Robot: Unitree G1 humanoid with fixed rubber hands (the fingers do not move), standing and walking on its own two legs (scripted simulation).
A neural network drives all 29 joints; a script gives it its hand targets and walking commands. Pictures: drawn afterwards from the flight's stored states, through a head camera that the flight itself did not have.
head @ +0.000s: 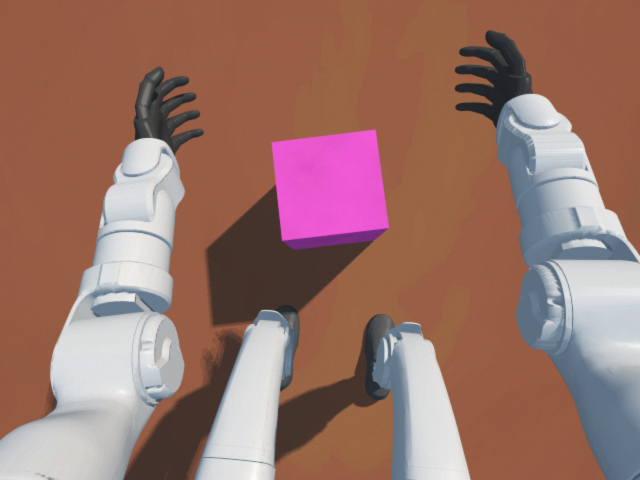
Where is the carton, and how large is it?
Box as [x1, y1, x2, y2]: [272, 130, 388, 249]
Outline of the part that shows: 375,130 272,142 282,240 292,248 296,249 373,240 388,227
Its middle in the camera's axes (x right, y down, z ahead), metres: +0.02 -0.10 +0.88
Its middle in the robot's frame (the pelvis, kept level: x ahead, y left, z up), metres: +0.51 +0.04 -0.52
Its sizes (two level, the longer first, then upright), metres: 0.210 0.200 0.250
